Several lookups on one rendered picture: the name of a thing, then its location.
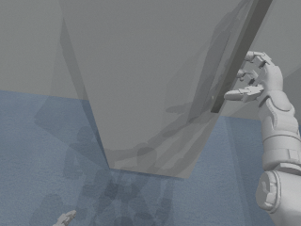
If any robot right hand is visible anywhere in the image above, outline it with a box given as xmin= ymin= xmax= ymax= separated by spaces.
xmin=224 ymin=51 xmax=283 ymax=103

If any robot left hand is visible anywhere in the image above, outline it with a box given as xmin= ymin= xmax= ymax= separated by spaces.
xmin=53 ymin=210 xmax=76 ymax=226

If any fridge door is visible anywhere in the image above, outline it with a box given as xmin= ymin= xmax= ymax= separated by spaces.
xmin=58 ymin=0 xmax=277 ymax=179

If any right robot upper arm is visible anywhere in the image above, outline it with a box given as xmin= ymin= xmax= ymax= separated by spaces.
xmin=255 ymin=169 xmax=301 ymax=226

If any right robot forearm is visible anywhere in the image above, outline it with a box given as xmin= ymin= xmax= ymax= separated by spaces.
xmin=257 ymin=90 xmax=301 ymax=176

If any handle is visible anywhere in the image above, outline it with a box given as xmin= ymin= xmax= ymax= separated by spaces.
xmin=210 ymin=0 xmax=273 ymax=113

